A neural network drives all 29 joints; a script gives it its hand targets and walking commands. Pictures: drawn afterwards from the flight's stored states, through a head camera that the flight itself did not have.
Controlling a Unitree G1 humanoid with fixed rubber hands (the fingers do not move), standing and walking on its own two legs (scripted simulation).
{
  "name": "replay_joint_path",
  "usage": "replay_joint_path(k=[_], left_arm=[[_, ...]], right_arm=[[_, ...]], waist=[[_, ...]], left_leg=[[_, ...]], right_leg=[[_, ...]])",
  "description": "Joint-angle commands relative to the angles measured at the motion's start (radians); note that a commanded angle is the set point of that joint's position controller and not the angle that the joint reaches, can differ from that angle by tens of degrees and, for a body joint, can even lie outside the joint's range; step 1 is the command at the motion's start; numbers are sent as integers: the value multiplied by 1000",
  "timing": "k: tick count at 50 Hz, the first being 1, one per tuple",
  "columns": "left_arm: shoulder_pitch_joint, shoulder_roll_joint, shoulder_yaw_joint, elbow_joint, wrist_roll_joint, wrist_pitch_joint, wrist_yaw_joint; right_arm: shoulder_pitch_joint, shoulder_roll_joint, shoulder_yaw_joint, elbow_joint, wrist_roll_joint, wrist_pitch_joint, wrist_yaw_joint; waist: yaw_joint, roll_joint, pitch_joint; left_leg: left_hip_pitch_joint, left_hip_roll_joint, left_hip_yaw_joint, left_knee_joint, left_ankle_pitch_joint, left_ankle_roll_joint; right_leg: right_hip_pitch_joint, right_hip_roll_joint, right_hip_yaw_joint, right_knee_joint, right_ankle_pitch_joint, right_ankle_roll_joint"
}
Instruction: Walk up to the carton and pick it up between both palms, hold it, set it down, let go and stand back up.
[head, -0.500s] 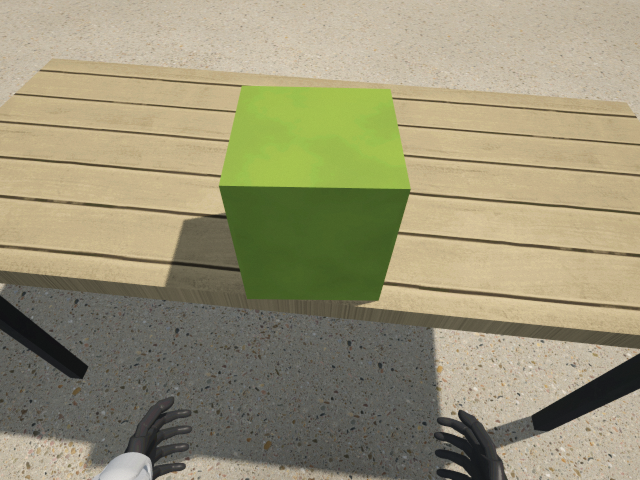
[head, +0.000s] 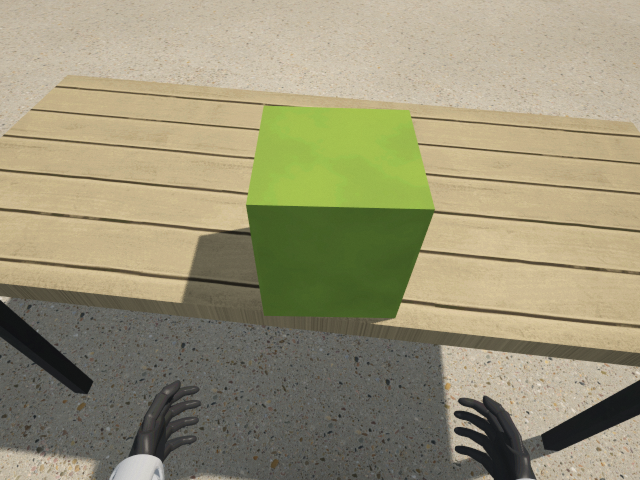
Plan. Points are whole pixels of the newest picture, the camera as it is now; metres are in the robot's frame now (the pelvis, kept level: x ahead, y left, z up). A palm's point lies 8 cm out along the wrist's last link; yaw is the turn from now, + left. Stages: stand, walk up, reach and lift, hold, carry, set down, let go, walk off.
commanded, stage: reach and lift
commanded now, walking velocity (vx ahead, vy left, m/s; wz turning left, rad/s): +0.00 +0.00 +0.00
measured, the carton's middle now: (333, 217) +0.46 +0.01 +0.04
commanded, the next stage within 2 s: none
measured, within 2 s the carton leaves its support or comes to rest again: neither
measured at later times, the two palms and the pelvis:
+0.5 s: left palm (164, 397) +0.20 +0.20 -0.01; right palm (520, 418) +0.20 -0.22 -0.01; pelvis +0.02 +0.00 +0.00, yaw +0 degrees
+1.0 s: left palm (180, 329) +0.27 +0.19 +0.04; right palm (514, 347) +0.27 -0.22 +0.03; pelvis +0.01 +0.00 +0.00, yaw -1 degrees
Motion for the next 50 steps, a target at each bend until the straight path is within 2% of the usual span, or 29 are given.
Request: replay_joint_path(k=[1,4,5,6,7,9,10,12,15,17,18,20,21,22,23,26,28,30,32,35,36,38,39,40,42,44,46,47,50], left_arm=[[-71,64,10,-196,14,-104,39],[-94,51,-19,-217,5,-143,63],[-64,43,-25,-187,3,-145,60],[-80,32,-13,-162,4,-145,58],[-67,50,-7,-168,9,-157,54],[-69,59,7,-202,17,-185,56],[-65,50,-3,-201,13,-193,53],[-82,38,-14,-195,18,-206,57],[-81,42,6,-194,36,-218,57],[-111,41,6,-224,20,-235,62],[-90,29,-2,-216,25,-239,62],[-120,37,-8,-215,19,-238,65],[-121,19,-21,-194,10,-234,61],[-155,22,-10,-212,9,-237,60],[-146,26,2,-201,24,-232,61],[-192,34,4,-261,17,-263,72],[-195,5,-5,-252,22,-271,85],[-222,3,-14,-265,15,-283,83],[-229,-1,-3,-258,18,-284,79],[-270,-2,14,-227,28,-274,69],[-292,7,29,-214,32,-269,69],[-331,-15,12,-245,28,-273,77],[-352,-11,24,-227,36,-266,84],[-402,-12,16,-224,33,-257,85],[-466,5,20,-238,25,-223,91],[-549,-2,30,-226,3,-185,89],[-585,-2,46,-221,6,-142,89],[-608,2,47,-219,-4,-120,89],[-655,13,78,-247,11,-61,81]], right_arm=[[-52,-130,-64,-153,16,-92,33],[-76,-146,-76,-129,38,-121,53],[-69,-150,-71,-116,40,-122,56],[-76,-159,-66,-99,43,-127,57],[-70,-165,-71,-126,55,-136,52],[-75,-183,-73,-142,67,-164,46],[-77,-185,-70,-166,69,-177,42],[-90,-181,-55,-123,77,-188,41],[-95,-193,-58,-139,93,-193,39],[-118,-195,-49,-172,103,-210,35],[-96,-206,-54,-148,105,-205,38],[-129,-211,-69,-142,107,-208,41],[-131,-216,-60,-120,95,-205,40],[-171,-215,-67,-154,97,-213,36],[-169,-215,-66,-136,109,-207,34],[-212,-211,-57,-199,125,-232,35],[-218,-227,-64,-141,132,-240,42],[-243,-229,-56,-155,138,-251,41],[-281,-253,-54,-180,143,-265,37],[-337,-232,-60,-163,144,-270,17],[-358,-237,-43,-136,145,-271,15],[-366,-245,-45,-129,143,-266,25],[-391,-229,-52,-109,155,-257,27],[-440,-237,-45,-116,160,-251,28],[-506,-260,-62,-121,166,-227,23],[-582,-277,-63,-126,155,-197,17],[-620,-274,-63,-109,159,-163,12],[-641,-283,-64,-122,165,-150,10],[-697,-287,-47,-116,193,-114,4]], waist=[[7,45,-84],[6,32,-102],[0,-3,-89],[9,13,-94],[3,-15,-109],[6,4,-135],[0,-24,-153],[4,-8,-123],[15,2,-104],[15,-36,-115],[8,-10,-105],[9,-3,-89],[-7,-25,-71],[-2,-34,-89],[0,-5,-94],[13,-8,-121],[4,15,-113],[-3,0,-149],[7,-25,-170],[5,-55,-134],[19,-40,-133],[2,-5,-156],[13,-16,-141],[10,2,-151],[0,-17,-162],[-7,-70,-179],[4,-48,-171],[-1,-61,-214],[15,-13,-261]], left_leg=[[73,6,-51,-43,122,-15],[79,8,-52,-50,158,-20],[102,7,-60,-38,183,-18],[106,-2,-59,-36,189,-25],[100,-3,-54,-28,200,-18],[99,-12,-51,-26,240,-21],[99,-17,-47,-21,247,-21],[102,-22,-56,-21,264,-24],[91,-23,-54,-38,227,-20],[97,-23,-56,-36,247,-22],[88,-23,-52,-41,231,-20],[86,-21,-52,-40,211,-21],[79,-22,-54,-47,186,-16],[78,-21,-57,-44,181,-22],[86,-20,-57,-42,165,-16],[69,-21,-56,-39,193,-12],[87,-20,-61,-34,232,-25],[102,-19,-65,-30,239,-28],[85,-20,-66,-29,254,-17],[44,-25,-56,-49,180,-3],[54,-26,-56,-57,165,-8],[84,-21,-63,-50,168,-13],[73,-20,-57,-55,139,-9],[79,-20,-55,-48,156,-8],[62,-20,-57,-56,101,1],[39,-21,-63,-65,62,9],[18,-23,-51,-72,26,14],[31,-18,-53,-71,24,19],[61,-18,-46,-53,85,14]], right_leg=[[-46,-27,53,-85,23,10],[-48,-19,45,-81,71,4],[-50,-23,53,-88,81,3],[-45,-26,57,-90,101,2],[-18,-24,63,-93,140,14],[34,-28,70,-74,204,18],[44,-25,66,-70,227,20],[27,-28,73,-66,249,17],[44,-26,78,-81,223,20],[66,-26,81,-75,258,29],[72,-27,85,-75,253,21],[61,-25,83,-77,215,21],[52,-29,86,-84,200,18],[49,-26,80,-76,201,19],[47,-33,91,-70,195,18],[72,-31,89,-52,233,16],[55,-22,89,-51,252,13],[81,-22,87,-44,265,13],[126,-24,95,-39,332,19],[150,-26,92,-30,299,34],[129,-27,97,-41,259,32],[94,-32,103,-50,229,20],[76,-31,98,-51,197,19],[76,-29,101,-47,202,17],[57,-28,99,-53,166,22],[61,-23,97,-48,167,26],[51,-30,111,-43,132,30],[62,-30,105,-43,135,33],[48,-27,108,-33,170,28]])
